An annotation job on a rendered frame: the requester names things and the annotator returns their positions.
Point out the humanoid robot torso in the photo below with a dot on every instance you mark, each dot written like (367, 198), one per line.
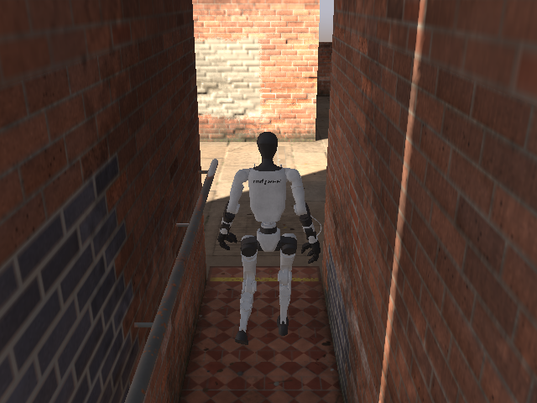
(267, 192)

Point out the left robot forearm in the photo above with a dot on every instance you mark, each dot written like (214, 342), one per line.
(226, 221)

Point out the left robot upper arm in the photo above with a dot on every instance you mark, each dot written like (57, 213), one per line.
(236, 190)

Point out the right robot forearm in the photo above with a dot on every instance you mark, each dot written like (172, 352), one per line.
(308, 226)

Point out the robot left hand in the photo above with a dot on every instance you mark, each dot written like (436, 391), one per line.
(230, 238)

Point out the robot left shin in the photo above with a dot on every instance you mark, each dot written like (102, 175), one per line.
(246, 305)

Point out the robot right hand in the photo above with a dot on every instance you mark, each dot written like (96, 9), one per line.
(315, 250)

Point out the right robot upper arm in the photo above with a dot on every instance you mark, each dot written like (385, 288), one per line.
(293, 176)

